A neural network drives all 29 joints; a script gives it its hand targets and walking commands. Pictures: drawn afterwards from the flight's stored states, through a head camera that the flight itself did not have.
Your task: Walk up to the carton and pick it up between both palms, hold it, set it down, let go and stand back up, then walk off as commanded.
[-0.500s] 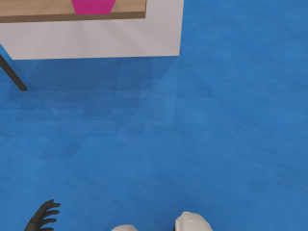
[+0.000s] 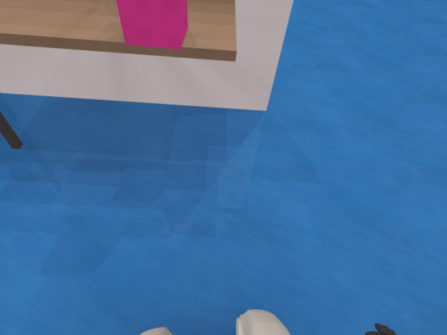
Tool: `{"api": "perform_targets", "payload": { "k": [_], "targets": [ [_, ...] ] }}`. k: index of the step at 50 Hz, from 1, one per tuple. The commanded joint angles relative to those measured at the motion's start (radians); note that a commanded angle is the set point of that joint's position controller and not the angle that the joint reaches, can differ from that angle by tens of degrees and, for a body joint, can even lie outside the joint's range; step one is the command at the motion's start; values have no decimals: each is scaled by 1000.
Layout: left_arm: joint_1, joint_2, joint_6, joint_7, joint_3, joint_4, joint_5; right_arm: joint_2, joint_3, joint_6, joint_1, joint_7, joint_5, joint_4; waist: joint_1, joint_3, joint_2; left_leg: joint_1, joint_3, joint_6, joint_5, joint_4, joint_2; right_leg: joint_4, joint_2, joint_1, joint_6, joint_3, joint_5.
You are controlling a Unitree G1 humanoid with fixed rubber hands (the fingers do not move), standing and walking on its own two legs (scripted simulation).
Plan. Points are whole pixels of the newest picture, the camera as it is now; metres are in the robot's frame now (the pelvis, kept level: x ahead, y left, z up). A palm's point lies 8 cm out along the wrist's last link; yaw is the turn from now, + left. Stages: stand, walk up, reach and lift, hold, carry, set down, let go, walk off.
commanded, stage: walk up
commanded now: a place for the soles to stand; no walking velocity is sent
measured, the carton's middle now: (154, 1) +1.17 +0.21 +0.07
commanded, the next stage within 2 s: none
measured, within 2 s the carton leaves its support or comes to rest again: neither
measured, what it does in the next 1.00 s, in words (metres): walks ahead: right foot, then left foot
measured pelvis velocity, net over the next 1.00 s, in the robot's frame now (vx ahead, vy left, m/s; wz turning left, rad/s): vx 0.35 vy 0.15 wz -0.03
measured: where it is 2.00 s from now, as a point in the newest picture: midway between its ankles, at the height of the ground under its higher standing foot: (146, 237)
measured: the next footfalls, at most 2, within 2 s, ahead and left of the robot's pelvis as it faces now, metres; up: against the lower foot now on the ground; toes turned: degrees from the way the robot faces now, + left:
right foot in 0.14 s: +0.19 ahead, -0.10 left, +0.00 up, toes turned -8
left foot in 0.52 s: +0.36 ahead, +0.24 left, +0.00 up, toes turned +8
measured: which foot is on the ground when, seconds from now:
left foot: down 0.00-0.16, up 0.18-0.50, down 0.52-0.90, up 0.92-1.00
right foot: up 0.00-0.12, down 0.14-0.56, up 0.58-0.84, down 0.86-1.00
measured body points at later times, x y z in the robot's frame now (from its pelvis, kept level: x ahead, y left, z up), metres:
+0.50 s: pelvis +0.19 +0.08 -0.01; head +0.20 +0.06 +0.44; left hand +0.22 +0.43 -0.09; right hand +0.32 -0.24 -0.12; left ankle +0.31 +0.23 -0.71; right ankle +0.15 -0.09 -0.71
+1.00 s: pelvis +0.35 +0.15 -0.01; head +0.36 +0.12 +0.44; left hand +0.43 +0.48 -0.09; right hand +0.38 -0.18 -0.14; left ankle +0.34 +0.26 -0.67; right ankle +0.39 +0.04 -0.71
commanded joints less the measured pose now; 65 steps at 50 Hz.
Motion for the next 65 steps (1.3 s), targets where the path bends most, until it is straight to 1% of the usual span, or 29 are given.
{"api": "perform_targets", "payload": {
  "k": [1,4,7,8,9,11,15,22,24,26,27,28,29,30,34,40,43,44,45,46,48,51,58,60,61,62,63,64,65],
  "targets": [
    [8,195,-21,-4,51,-89,3,-301,-88,-18,32,-13,-5,-82,-22,11,244,79,-390,226,-148,-426,304,-243,-41,-78,3,9,-36],
    [18,180,-31,-1,55,-97,6,-288,-83,-10,18,-8,0,-97,-9,-12,229,43,-317,200,-107,-361,275,-392,-11,46,-9,-25,87],
    [224,218,-44,17,96,-48,10,-216,-55,2,-46,-3,-2,-140,126,-96,39,-243,-144,90,-60,-4,142,-570,34,523,-43,3,125],
    [317,330,-52,32,138,-47,19,-149,-37,1,-58,1,4,-167,183,-136,-219,-456,-23,7,-43,367,-1,-765,-230,663,-123,463,-212],
    [275,357,-49,35,142,-76,11,-222,-48,11,-60,-8,-7,-158,154,-114,-151,-540,-175,-1,-209,492,4,-860,-388,624,-250,781,-214],
    [183,311,-51,44,124,-115,-4,-261,-53,12,-56,-17,-4,-118,101,-48,52,-549,-244,-8,-146,565,68,-802,-383,555,-277,610,-6],
    [104,263,-60,41,100,-131,1,-244,-64,14,1,-7,-3,-65,35,-25,-21,-377,-236,-29,-79,421,107,-734,-303,326,-227,299,365],
    [33,311,-59,36,105,-152,12,-214,-73,18,-122,32,3,-82,45,21,-142,-195,-136,-31,71,83,105,-737,-259,130,-197,141,101],
    [-28,316,-53,34,100,-153,13,-226,-85,15,-56,36,6,-54,-10,1,-131,-22,-88,-14,72,37,72,-693,-262,26,-167,106,38],
    [-44,259,-43,35,76,-148,17,-282,-115,8,121,27,2,4,-107,-79,52,283,-69,13,10,-7,1,-379,-192,-122,-115,15,52],
    [-6,173,-40,31,51,-148,4,-366,-138,-1,218,13,-3,13,-153,-113,356,388,-327,53,-291,-228,101,23,-46,-259,-48,-115,83],
    [5,171,-39,41,42,-170,-18,-425,-138,-8,220,0,10,-21,-144,-133,469,380,-872,160,-382,-496,356,221,89,-375,-5,-56,-175],
    [-21,248,-24,54,53,-158,-1,-420,-139,-2,148,-2,21,-37,-103,-115,274,304,-914,219,-454,-494,425,283,10,-350,-27,83,-157],
    [-16,260,-25,48,54,-136,-4,-382,-126,0,66,-11,22,-58,-64,-58,154,233,-755,211,-446,-462,373,274,-32,-348,-29,91,-76],
    [107,232,-26,27,55,-63,6,-301,-84,-14,-32,-23,9,-92,11,-40,229,14,-461,193,-202,-399,281,41,-68,-122,-5,37,9],
    [66,195,-26,17,61,-92,10,-296,-79,-4,-7,-15,0,-101,-6,-17,261,-7,-380,214,-172,-365,294,-291,-26,2,-6,-23,19],
    [212,210,-41,27,92,-56,13,-239,-55,12,-83,-9,-3,-138,104,-60,133,-288,-224,120,-260,-118,186,-477,28,419,-36,-21,128],
    [321,281,-47,41,127,-42,19,-192,-39,14,-98,-7,-4,-157,181,-83,-67,-470,-125,53,-198,178,85,-623,-72,589,-76,205,-138],
    [330,374,-54,52,151,-67,27,-159,-29,15,-91,-10,3,-177,175,-94,-231,-628,-94,-3,-232,465,-39,-882,-384,597,-190,774,-383],
    [230,364,-51,52,150,-91,12,-261,-47,26,-111,-22,-12,-153,140,-40,-55,-619,-268,7,-220,515,45,-859,-454,530,-276,813,-322],
    [178,301,-53,61,123,-109,3,-258,-53,16,-58,-26,-5,-102,85,-28,97,-569,-258,-8,-140,545,73,-774,-380,485,-268,577,-7],
    [103,275,-54,51,109,-121,5,-261,-66,19,11,-19,-1,-55,35,-23,-11,-412,-253,-18,-103,449,97,-728,-326,296,-228,351,196],
    [11,322,-50,40,114,-137,22,-238,-75,25,-72,18,12,-61,45,35,-144,-190,-123,-26,6,140,100,-731,-267,43,-199,179,-145],
    [-63,315,-42,34,104,-141,23,-251,-89,18,24,17,14,-24,-30,9,-122,41,-61,-8,26,78,59,-642,-251,-107,-158,117,-191],
    [-77,282,-35,33,91,-138,27,-273,-103,14,115,12,13,10,-80,-31,-25,187,-47,2,-16,65,16,-487,-211,-188,-130,69,-195],
    [-44,223,-28,29,71,-128,27,-313,-121,6,224,2,11,41,-128,-82,161,344,-94,20,-134,10,-22,-195,-132,-284,-90,-9,-141],
    [-41,133,-31,30,43,-154,-4,-420,-135,-4,269,-13,6,14,-152,-81,492,330,-676,112,-514,-370,259,210,30,-443,-10,-127,-128],
    [-55,224,-23,46,50,-164,1,-443,-136,-6,219,-20,16,-14,-128,-75,317,274,-979,230,-511,-497,429,280,24,-425,-13,46,-186],
    [-69,259,-20,49,54,-147,5,-409,-129,-6,136,-26,21,-31,-84,-26,141,218,-888,237,-500,-473,421,291,-32,-420,-20,98,-115]
  ]
}}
